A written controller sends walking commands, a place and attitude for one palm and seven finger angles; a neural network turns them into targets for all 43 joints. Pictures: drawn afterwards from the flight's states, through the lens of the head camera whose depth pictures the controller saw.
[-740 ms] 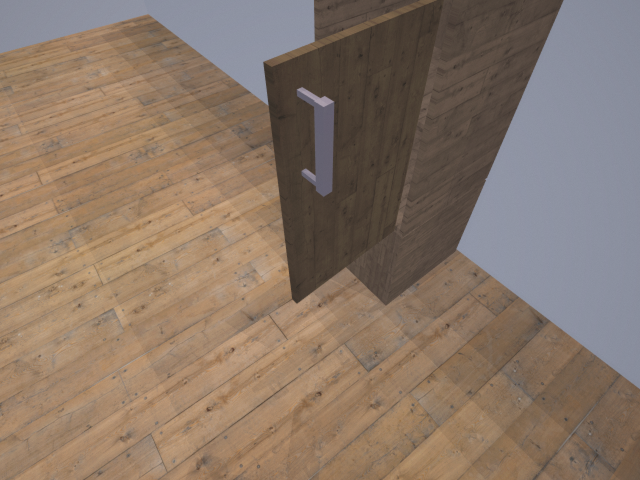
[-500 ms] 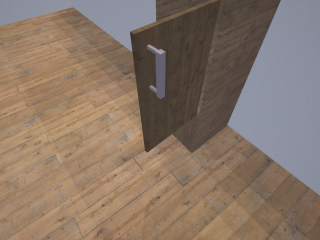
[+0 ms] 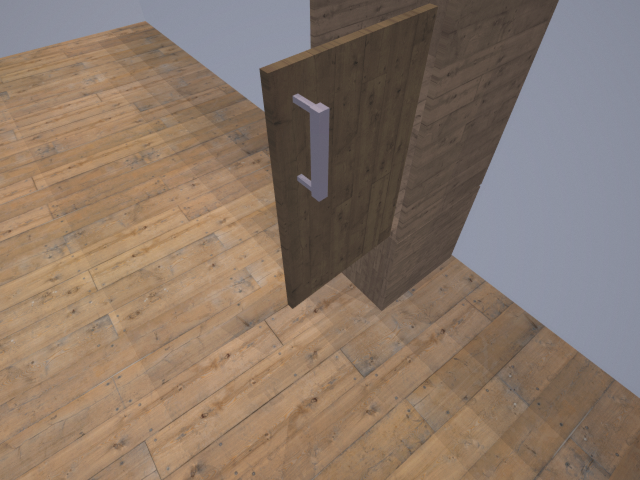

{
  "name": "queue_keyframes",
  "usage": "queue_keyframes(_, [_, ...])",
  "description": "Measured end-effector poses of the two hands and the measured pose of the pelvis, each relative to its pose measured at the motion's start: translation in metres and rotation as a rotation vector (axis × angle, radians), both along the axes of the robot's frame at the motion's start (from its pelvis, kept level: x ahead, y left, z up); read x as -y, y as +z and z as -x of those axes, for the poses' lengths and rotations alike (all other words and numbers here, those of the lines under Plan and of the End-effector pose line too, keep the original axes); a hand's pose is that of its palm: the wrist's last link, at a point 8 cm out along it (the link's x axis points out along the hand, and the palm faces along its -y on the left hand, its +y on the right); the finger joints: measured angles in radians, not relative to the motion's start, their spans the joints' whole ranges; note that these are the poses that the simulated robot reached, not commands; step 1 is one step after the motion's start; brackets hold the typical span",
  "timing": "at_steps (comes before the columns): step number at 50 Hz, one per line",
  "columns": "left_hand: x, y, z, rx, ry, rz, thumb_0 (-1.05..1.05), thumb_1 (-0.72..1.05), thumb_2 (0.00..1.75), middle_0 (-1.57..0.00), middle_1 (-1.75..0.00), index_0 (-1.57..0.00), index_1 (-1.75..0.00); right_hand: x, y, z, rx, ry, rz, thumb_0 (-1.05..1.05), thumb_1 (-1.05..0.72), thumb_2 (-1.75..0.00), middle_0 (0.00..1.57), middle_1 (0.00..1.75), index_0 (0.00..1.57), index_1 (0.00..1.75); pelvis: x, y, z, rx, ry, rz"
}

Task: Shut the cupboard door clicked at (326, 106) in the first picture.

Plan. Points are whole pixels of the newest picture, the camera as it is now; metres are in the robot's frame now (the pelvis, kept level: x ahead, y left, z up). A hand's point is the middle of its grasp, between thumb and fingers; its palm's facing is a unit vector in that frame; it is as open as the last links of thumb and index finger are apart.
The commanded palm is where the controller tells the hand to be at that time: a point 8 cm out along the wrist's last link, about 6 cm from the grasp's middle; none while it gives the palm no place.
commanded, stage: look at it before walking up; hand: left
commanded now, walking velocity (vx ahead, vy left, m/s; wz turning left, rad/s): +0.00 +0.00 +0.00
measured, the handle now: (310, 150) +0.55 +0.05 +0.11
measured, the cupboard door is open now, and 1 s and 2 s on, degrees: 93 93 93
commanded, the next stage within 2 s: walk around to get in front in 0.10 s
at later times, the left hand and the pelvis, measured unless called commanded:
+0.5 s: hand out of the picture +0.04 +0.21 -0.18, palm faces -0.08 -0.96 -0.25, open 7.4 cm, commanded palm none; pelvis -0.02 +0.00 -0.01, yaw -7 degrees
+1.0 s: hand out of the picture +0.07 +0.17 -0.18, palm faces -0.31 -0.92 -0.25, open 7.4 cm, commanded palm none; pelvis -0.03 -0.01 -0.01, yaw -23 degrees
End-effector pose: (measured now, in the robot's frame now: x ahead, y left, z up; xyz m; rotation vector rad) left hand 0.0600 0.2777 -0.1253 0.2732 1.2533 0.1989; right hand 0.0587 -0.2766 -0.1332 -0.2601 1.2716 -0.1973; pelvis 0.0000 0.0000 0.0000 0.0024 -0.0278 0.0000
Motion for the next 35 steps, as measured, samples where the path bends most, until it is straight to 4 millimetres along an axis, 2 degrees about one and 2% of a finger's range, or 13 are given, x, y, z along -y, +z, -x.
queue_keyframes(14, [-0.001,-0.001,0.008,-0.016,-0.001,0.002,0.0,0.91,0.9,-0.21,-0.3,-0.2,-0.3,0.0,0.0,0.009,-0.009,-0.006,0.003,0.01,-0.91,-0.9,0.2,0.3,0.2,0.3,-0.001,0.0,0.005,0.001,-0.011,0.001])
queue_keyframes(18, [0.004,-0.006,0.012,-0.041,-0.008,0.008,0.0,0.91,0.9,-0.2,-0.3,-0.2,-0.3,-0.006,-0.004,0.016,-0.001,-0.04,-0.001,0.01,-0.91,-0.9,0.2,0.3,0.2,0.3,-0.002,-0.003,0.009,-0.002,-0.045,0.004])
queue_keyframes(23, [0.015,-0.017,0.016,-0.081,-0.043,0.042,0.0,0.91,0.9,-0.2,-0.3,-0.2,-0.3,-0.018,-0.011,0.037,0.0,-0.106,-0.027,0.01,-0.91,-0.9,0.2,0.3,0.2,0.3,-0.004,-0.008,0.016,-0.005,-0.094,0.004])
queue_keyframes(28, [0.028,-0.026,0.012,-0.09,-0.087,0.068,0.0,0.91,0.9,-0.2,-0.3,-0.2,-0.3,-0.026,-0.021,0.065,-0.018,-0.166,-0.048,0.01,-0.91,-0.9,0.2,0.3,0.2,0.3,-0.003,-0.016,0.024,-0.008,-0.146,-0.015])
queue_keyframes(35, [0.051,-0.028,0.001,-0.042,-0.145,0.046,0.0,0.91,0.9,-0.2,-0.3,-0.2,-0.3,-0.014,-0.044,0.098,-0.047,-0.242,-0.092,0.01,-0.9,-0.9,0.2,0.3,0.2,0.3,0.015,-0.029,0.034,-0.003,-0.218,-0.023])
